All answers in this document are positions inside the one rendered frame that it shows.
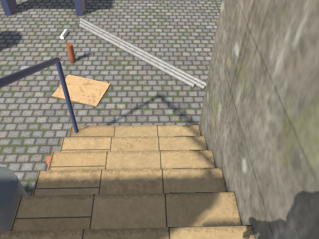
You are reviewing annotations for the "stairs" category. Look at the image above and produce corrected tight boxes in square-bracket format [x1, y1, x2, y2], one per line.
[0, 124, 255, 239]

